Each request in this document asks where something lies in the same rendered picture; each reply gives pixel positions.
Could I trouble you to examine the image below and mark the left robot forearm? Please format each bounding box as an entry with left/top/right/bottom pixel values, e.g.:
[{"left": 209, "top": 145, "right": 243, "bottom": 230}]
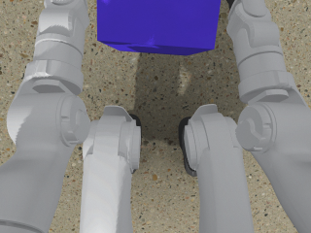
[{"left": 6, "top": 0, "right": 90, "bottom": 139}]

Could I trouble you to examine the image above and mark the robot left foot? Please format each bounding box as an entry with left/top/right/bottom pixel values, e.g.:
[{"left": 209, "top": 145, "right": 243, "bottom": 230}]
[{"left": 129, "top": 114, "right": 142, "bottom": 174}]

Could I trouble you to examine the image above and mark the carton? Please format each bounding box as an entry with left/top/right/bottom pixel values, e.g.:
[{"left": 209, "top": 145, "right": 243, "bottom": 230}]
[{"left": 96, "top": 0, "right": 221, "bottom": 56}]

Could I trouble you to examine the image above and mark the right robot forearm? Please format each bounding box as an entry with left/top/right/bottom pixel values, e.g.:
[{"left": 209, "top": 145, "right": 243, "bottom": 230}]
[{"left": 226, "top": 0, "right": 310, "bottom": 110}]

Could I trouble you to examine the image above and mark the robot right upper arm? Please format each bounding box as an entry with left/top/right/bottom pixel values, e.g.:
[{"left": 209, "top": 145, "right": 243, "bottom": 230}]
[{"left": 235, "top": 101, "right": 311, "bottom": 233}]

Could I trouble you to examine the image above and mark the robot left upper arm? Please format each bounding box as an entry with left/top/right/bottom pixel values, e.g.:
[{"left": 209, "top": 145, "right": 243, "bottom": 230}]
[{"left": 0, "top": 92, "right": 90, "bottom": 233}]

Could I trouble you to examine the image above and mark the left robot shin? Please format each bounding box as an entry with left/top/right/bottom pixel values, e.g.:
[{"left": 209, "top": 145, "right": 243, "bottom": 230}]
[{"left": 83, "top": 105, "right": 134, "bottom": 170}]

